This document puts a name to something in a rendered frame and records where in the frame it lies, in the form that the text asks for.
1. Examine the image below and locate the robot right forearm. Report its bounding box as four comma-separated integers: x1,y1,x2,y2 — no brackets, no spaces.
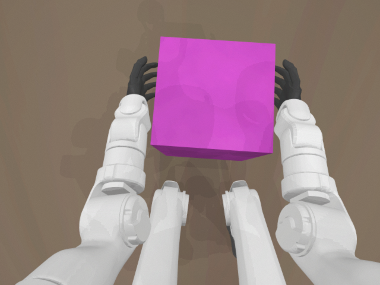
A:
274,99,357,244

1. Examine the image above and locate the robot right hand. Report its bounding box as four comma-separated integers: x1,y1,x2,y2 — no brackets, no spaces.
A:
274,59,302,110

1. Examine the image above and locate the right robot upper arm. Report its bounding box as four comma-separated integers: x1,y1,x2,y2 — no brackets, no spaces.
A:
275,201,380,285

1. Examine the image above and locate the robot left hand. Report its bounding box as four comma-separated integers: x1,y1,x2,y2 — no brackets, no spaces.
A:
126,56,158,102

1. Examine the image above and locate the robot left forearm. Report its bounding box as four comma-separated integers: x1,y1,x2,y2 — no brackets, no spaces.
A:
79,94,151,236

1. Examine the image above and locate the left robot upper arm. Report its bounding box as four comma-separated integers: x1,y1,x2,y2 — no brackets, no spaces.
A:
15,193,151,285

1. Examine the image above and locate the carton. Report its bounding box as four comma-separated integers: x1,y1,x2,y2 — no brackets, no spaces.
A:
150,37,276,161

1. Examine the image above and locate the left robot thigh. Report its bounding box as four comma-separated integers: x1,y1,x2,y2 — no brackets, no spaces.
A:
132,186,189,285

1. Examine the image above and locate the robot left shin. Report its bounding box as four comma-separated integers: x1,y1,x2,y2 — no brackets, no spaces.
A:
151,180,180,208

